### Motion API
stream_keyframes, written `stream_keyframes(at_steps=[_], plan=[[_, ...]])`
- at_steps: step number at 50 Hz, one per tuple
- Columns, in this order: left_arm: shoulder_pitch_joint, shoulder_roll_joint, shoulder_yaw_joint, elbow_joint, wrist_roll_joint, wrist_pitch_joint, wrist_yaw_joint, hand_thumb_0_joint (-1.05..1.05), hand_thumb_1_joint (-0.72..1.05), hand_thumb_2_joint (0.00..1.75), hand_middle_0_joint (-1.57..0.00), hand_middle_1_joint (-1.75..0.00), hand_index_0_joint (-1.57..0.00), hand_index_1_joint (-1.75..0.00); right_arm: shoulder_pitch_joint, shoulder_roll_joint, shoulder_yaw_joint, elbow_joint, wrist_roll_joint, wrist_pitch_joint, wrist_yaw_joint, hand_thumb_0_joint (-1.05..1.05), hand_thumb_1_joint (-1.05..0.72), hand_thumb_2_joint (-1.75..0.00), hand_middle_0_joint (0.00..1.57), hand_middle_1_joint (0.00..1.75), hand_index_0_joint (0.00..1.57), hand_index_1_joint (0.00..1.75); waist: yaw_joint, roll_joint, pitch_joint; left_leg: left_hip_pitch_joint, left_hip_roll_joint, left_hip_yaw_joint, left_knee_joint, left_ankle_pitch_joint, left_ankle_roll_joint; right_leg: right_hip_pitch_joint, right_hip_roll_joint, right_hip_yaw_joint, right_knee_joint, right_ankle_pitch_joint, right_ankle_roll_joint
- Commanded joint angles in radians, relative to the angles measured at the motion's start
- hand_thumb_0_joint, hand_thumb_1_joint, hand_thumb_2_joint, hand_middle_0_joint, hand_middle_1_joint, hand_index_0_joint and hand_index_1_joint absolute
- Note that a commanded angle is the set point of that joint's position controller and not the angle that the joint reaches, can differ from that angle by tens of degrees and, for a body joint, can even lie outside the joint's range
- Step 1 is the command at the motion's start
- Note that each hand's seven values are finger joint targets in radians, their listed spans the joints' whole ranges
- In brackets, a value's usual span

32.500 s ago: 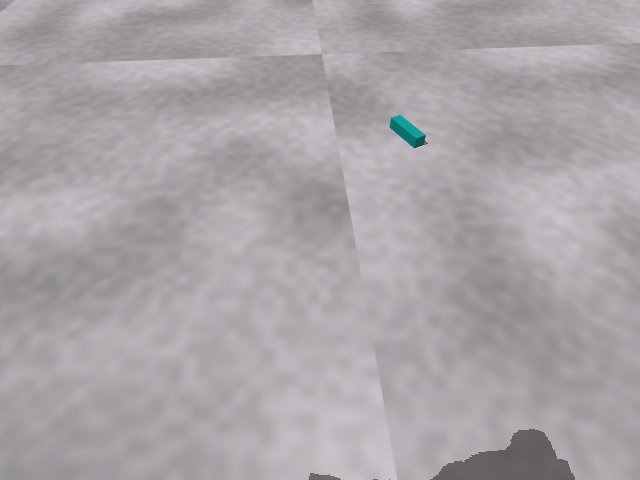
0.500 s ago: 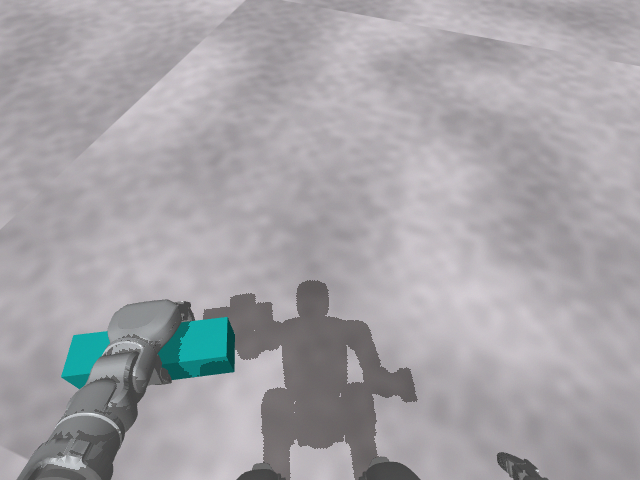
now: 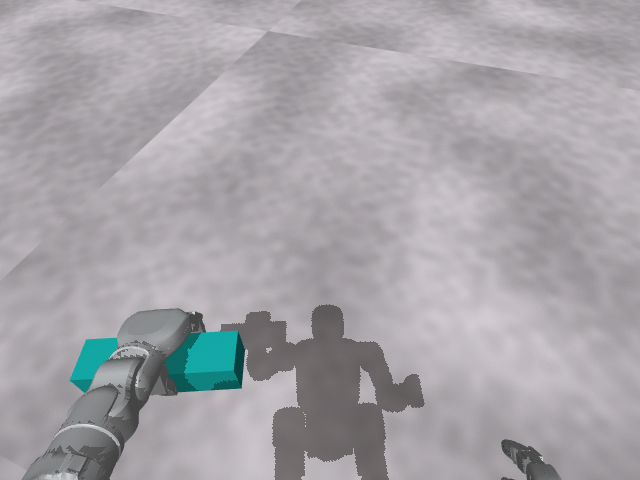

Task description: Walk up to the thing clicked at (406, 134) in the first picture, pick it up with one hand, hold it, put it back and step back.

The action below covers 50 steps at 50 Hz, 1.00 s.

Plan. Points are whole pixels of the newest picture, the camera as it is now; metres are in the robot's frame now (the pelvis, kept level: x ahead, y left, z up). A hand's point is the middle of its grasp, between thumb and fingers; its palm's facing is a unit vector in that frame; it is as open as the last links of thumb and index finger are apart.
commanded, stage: hold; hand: left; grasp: from above
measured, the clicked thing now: (164, 364) +0.31 +0.24 -0.09
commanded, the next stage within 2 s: crouch in 1.46 s
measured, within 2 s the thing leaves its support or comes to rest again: neither
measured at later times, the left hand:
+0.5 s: hand (167, 375) +0.27 +0.21 -0.04, palm faces -0.48 -0.04 -0.88, open 9.4 cm
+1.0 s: hand (161, 372) +0.27 +0.21 -0.02, palm faces -0.48 -0.04 -0.88, open 9.4 cm
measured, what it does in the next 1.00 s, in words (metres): stands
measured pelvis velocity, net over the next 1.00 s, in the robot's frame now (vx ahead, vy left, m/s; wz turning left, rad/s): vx -0.02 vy -0.01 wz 0.00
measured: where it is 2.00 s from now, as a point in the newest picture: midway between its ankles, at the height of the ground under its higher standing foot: outside the picture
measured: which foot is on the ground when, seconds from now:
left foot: down 0.00-1.00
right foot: down 0.00-1.00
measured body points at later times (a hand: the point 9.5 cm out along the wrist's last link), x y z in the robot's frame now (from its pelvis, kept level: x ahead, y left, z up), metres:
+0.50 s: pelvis -0.01 -0.01 +0.01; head +0.00 -0.03 +0.46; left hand +0.29 +0.21 +0.01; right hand +0.12 -0.27 -0.11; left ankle +0.01 +0.11 -0.72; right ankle +0.00 -0.14 -0.72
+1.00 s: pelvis -0.02 -0.01 +0.02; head -0.01 -0.03 +0.46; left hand +0.29 +0.21 +0.03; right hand +0.13 -0.27 -0.10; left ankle +0.01 +0.11 -0.72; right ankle +0.00 -0.14 -0.72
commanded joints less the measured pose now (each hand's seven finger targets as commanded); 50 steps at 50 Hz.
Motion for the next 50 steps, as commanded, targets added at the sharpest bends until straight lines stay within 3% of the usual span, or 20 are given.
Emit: stream_keyframes(at_steps=[1,10,16,17,19,23,26,30,33,36,42,46,50], plan=[[-0.348,0.224,0.103,-0.246,-0.013,-0.010,0.041,0.00,0.67,0.79,-0.92,-0.81,-0.97,-0.75,-0.021,-0.147,-0.043,-0.114,-0.005,-0.038,-0.010,0.00,-0.89,-0.89,0.20,0.30,0.20,0.30,-0.002,0.032,-0.307,0.231,-0.009,-0.012,-0.088,0.371,-0.010,0.099,0.041,-0.027,-0.075,0.301,-0.037],[-0.327,0.210,0.098,-0.231,-0.016,-0.006,0.040,0.00,0.68,0.81,-0.95,-0.80,-1.00,-0.75,-0.057,-0.143,-0.035,-0.131,-0.005,-0.032,-0.014,0.00,-0.89,-0.89,0.20,0.30,0.20,0.30,0.000,0.003,-0.244,0.234,-0.018,-0.002,-0.136,0.276,-0.004,0.113,0.034,-0.019,-0.130,0.234,-0.032],[-0.327,0.228,0.112,-0.266,-0.020,-0.012,0.033,0.00,0.70,0.78,-0.94,-0.82,-1.00,-0.76,-0.084,-0.137,-0.029,-0.140,-0.003,-0.031,-0.016,0.00,-0.90,-0.90,0.20,0.30,0.20,0.30,0.021,0.010,-0.247,0.243,-0.023,0.002,-0.160,0.246,-0.002,0.143,0.028,-0.015,-0.155,0.205,-0.031],[-0.339,0.226,0.106,-0.263,-0.016,-0.014,0.032,0.00,0.69,0.79,-0.94,-0.82,-0.99,-0.77,-0.081,-0.139,-0.030,-0.139,-0.004,-0.032,-0.017,0.00,-0.90,-0.90,0.20,0.30,0.20,0.30,0.008,0.002,-0.241,0.248,-0.023,0.000,-0.159,0.240,-0.001,0.136,0.029,-0.012,-0.159,0.202,-0.029],[-0.340,0.237,0.120,-0.277,-0.017,-0.018,0.032,0.00,0.68,0.78,-0.92,-0.83,-0.98,-0.77,-0.085,-0.136,-0.028,-0.134,-0.005,-0.031,-0.018,0.00,-0.90,-0.90,0.20,0.30,0.20,0.30,0.012,0.015,-0.236,0.249,-0.023,0.000,-0.166,0.227,-0.002,0.136,0.028,-0.010,-0.166,0.189,-0.030],[-0.339,0.220,0.104,-0.274,-0.021,-0.018,0.034,0.00,0.72,0.79,-0.96,-0.84,-1.01,-0.78,-0.094,-0.138,-0.026,-0.138,-0.003,-0.032,-0.019,0.00,-0.89,-0.89,0.20,0.30,0.20,0.30,0.006,0.001,-0.216,0.254,-0.020,0.000,-0.182,0.212,0.000,0.139,0.029,-0.013,-0.178,0.175,-0.029],[-0.325,0.234,0.120,-0.282,-0.026,-0.018,0.031,0.00,0.71,0.84,-0.96,-0.85,-1.01,-0.80,-0.109,-0.139,-0.028,-0.142,-0.001,-0.030,-0.020,0.00,-0.90,-0.90,0.20,0.30,0.20,0.30,0.021,0.013,-0.237,0.279,-0.019,0.001,-0.191,0.228,-0.003,0.154,0.028,-0.018,-0.183,0.181,-0.032],[-0.345,0.232,0.115,-0.301,-0.021,-0.017,0.030,0.00,0.69,0.84,-0.96,-0.84,-1.00,-0.79,-0.113,-0.136,-0.026,-0.142,0.000,-0.030,-0.022,0.00,-0.90,-0.90,0.20,0.30,0.20,0.30,0.018,0.019,-0.249,0.298,-0.022,0.006,-0.195,0.245,-0.002,0.169,0.026,-0.016,-0.191,0.202,-0.030],[-0.330,0.233,0.118,-0.277,-0.021,-0.012,0.025,0.00,0.70,0.84,-0.96,-0.84,-1.01,-0.80,-0.113,-0.136,-0.024,-0.132,-0.001,-0.028,-0.023,0.00,-0.90,-0.90,0.20,0.30,0.20,0.30,0.009,0.008,-0.212,0.288,-0.023,0.009,-0.200,0.239,0.000,0.162,0.025,-0.014,-0.201,0.204,-0.027],[-0.337,0.233,0.112,-0.299,-0.023,-0.013,0.012,0.00,0.71,0.83,-0.96,-0.84,-1.01,-0.79,-0.128,-0.134,-0.023,-0.145,0.002,-0.027,-0.023,0.00,-0.90,-0.90,0.20,0.30,0.20,0.30,0.026,0.019,-0.212,0.293,-0.018,0.005,-0.219,0.226,-0.003,0.170,0.027,-0.020,-0.207,0.181,-0.033],[-0.321,0.230,0.110,-0.293,-0.029,-0.016,-0.012,0.00,0.69,0.83,-0.96,-0.83,-1.00,-0.78,-0.133,-0.133,-0.019,-0.147,0.002,-0.024,-0.026,0.00,-0.90,-0.90,0.20,0.30,0.20,0.30,0.016,0.009,-0.202,0.312,-0.017,0.006,-0.227,0.248,0.001,0.179,0.027,-0.019,-0.215,0.204,-0.032],[-0.290,0.232,0.119,-0.279,-0.035,-0.021,-0.020,0.00,0.68,0.81,-0.95,-0.82,-1.00,-0.77,-0.141,-0.131,-0.014,-0.151,0.002,-0.023,-0.026,0.00,-0.90,-0.90,0.20,0.30,0.20,0.30,0.025,0.000,-0.181,0.307,-0.014,0.001,-0.239,0.246,0.000,0.186,0.029,-0.024,-0.221,0.195,-0.033],[-0.334,0.224,0.105,-0.340,-0.036,-0.030,-0.026,0.00,0.67,0.82,-0.94,-0.84,-0.99,-0.79,-0.142,-0.128,-0.015,-0.157,0.000,-0.020,-0.029,0.00,-0.90,-0.90,0.20,0.30,0.20,0.30,0.020,0.010,-0.225,0.335,-0.021,0.009,-0.231,0.271,0.003,0.197,0.023,-0.017,-0.226,0.225,-0.029]])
